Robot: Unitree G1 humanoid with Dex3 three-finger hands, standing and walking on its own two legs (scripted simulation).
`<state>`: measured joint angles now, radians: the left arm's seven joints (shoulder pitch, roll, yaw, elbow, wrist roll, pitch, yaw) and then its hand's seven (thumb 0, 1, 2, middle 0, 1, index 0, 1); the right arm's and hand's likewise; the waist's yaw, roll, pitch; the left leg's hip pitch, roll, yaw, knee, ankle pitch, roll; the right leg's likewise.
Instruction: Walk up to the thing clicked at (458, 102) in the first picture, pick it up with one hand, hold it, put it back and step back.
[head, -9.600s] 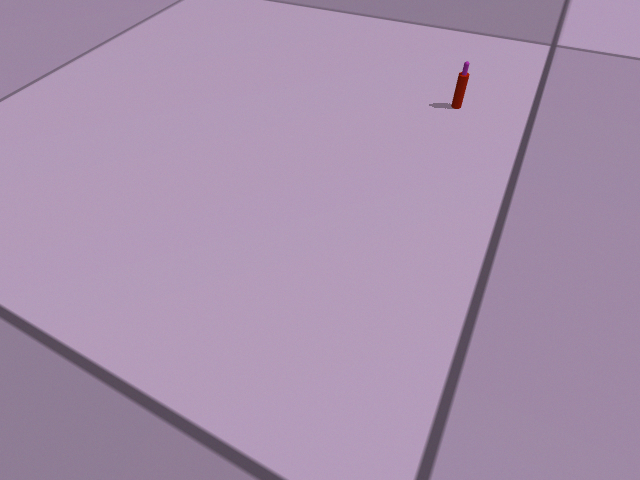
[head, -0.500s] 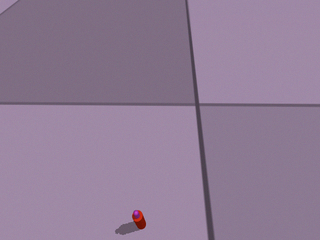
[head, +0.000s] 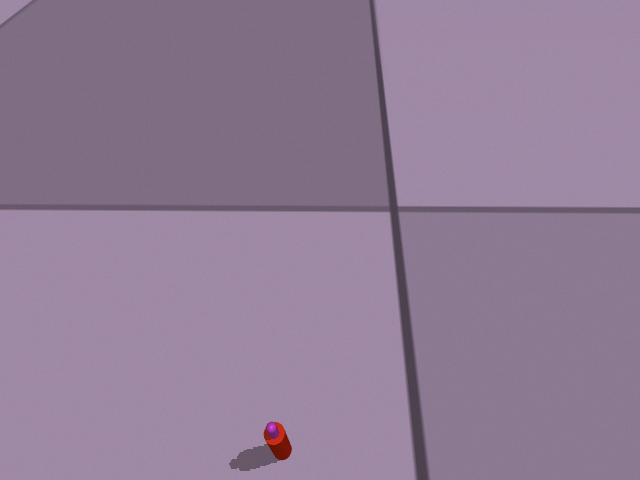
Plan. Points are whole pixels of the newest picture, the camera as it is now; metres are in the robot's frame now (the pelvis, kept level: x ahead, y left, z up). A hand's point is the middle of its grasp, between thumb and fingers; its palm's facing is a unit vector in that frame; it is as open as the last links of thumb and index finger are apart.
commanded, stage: go down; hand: left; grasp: from the side
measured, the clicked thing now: (277, 439) +0.31 +0.17 -0.66
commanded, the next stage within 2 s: none
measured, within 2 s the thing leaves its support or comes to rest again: neither
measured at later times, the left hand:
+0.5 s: hand out of the picture +0.14 +0.27 -0.18, palm faces +0.03 -0.94 -0.33, open 14.6 cm
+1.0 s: hand out of the picture +0.13 +0.28 -0.21, palm faces +0.04 -0.96 -0.29, open 17.0 cm
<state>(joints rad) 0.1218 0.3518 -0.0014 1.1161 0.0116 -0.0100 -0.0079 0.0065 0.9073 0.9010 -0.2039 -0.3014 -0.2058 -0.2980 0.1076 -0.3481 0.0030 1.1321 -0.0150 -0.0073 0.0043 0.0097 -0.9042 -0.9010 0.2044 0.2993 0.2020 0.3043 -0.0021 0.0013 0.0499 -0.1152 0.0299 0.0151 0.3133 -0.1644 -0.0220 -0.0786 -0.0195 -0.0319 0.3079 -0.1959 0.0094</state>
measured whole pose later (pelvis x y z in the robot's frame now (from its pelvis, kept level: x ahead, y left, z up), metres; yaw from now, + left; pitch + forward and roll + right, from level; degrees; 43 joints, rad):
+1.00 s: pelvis -0.01 +0.01 -0.09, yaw +0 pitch +17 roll -2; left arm 0.29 0.35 0.24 0.41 0.02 0.19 -0.13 0.00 -0.47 0.14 -0.07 -0.11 -0.06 -0.11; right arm 0.21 -0.23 -0.01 0.53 0.00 -0.15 -0.07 0.01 -0.84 -0.89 0.21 0.30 0.20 0.30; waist -0.04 0.01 -0.13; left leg -0.93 0.04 -0.03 1.14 -0.51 -0.01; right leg -0.86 -0.02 -0.05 1.09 -0.54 0.02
